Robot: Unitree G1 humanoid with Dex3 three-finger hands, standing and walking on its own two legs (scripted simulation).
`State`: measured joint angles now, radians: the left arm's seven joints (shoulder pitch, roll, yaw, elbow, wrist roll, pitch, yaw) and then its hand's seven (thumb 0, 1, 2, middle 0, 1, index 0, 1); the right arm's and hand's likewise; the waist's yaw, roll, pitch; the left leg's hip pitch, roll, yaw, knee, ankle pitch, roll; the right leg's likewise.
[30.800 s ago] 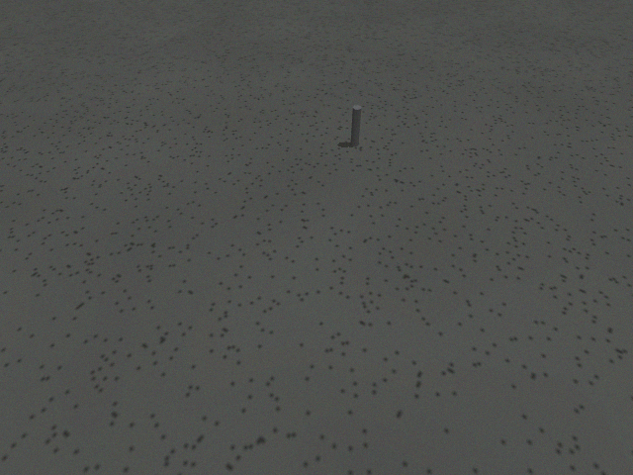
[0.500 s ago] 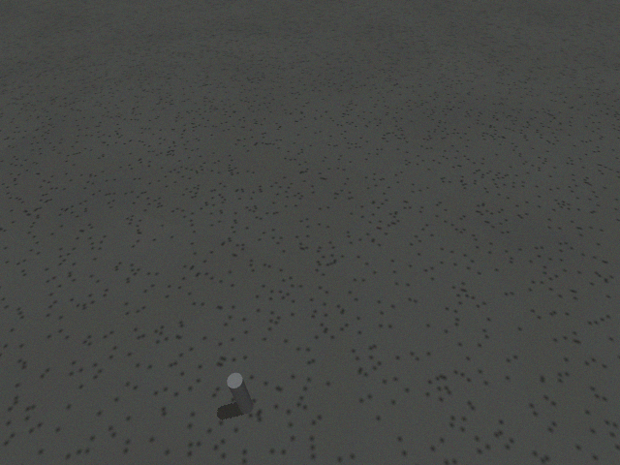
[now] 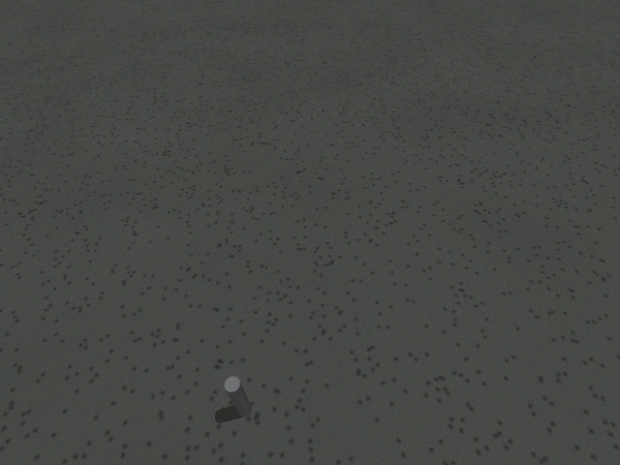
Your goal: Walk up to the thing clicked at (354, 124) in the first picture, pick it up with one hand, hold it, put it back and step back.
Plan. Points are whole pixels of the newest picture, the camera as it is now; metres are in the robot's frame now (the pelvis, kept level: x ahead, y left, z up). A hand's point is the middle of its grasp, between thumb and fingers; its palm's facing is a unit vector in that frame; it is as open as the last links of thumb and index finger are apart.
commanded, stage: stand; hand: left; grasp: from the side
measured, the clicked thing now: (238, 397) +0.42 +0.26 -0.67
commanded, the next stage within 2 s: step back in 0.44 s
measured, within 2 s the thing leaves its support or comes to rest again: neither
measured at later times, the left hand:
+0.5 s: hand out of the picture +0.07 +0.25 -0.16, palm faces +0.01 -0.94 -0.34, open 7.4 cm
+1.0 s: hand out of the picture +0.05 +0.30 -0.18, palm faces -0.07 -0.93 -0.35, open 7.4 cm
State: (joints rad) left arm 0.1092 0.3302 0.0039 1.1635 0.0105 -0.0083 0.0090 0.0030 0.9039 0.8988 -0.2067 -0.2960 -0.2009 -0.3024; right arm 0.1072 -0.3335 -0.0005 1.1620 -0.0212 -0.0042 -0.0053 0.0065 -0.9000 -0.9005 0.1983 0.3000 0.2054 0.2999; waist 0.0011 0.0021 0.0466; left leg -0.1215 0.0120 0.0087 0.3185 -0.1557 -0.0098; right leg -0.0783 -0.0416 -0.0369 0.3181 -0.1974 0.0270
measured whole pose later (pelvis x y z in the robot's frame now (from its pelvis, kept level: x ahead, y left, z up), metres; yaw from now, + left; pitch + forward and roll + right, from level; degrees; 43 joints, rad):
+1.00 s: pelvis -0.09 +0.05 -0.02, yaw -2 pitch -1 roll -1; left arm 0.08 0.39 0.06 0.87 0.01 0.06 0.03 0.00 0.91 0.90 -0.21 -0.30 -0.20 -0.30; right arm 0.15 -0.34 -0.05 0.90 -0.03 0.03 -0.02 0.01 -0.90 -0.90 0.20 0.30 0.21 0.30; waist -0.02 -0.05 0.21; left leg -0.31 -0.02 0.02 0.59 -0.26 0.06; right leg -0.45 0.11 0.15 1.17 -0.52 0.01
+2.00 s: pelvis -0.40 +0.02 -0.03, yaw -6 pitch -3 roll +0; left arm 0.23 0.36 0.08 0.85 0.03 0.06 -0.02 0.00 0.90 0.90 -0.21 -0.30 -0.20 -0.30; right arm 0.12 -0.41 -0.06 0.83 -0.02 0.06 -0.03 0.01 -0.90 -0.90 0.20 0.30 0.21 0.30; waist 0.03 0.02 0.16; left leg -0.55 -0.05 -0.11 0.95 -0.44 -0.01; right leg -0.28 0.01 0.04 0.71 -0.39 -0.01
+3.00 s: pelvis -0.66 +0.01 -0.02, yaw -1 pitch -3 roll +1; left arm 0.23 0.42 0.07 0.98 0.02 0.02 -0.02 0.01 0.90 0.90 -0.21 -0.30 -0.20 -0.30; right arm 0.27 -0.34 -0.04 0.98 -0.05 -0.01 0.02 0.01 -0.90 -0.90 0.20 0.30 0.21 0.30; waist 0.00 -0.04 0.06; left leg -0.24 -0.03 -0.02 0.58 -0.29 0.02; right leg -0.35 -0.03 0.02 0.81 -0.46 -0.02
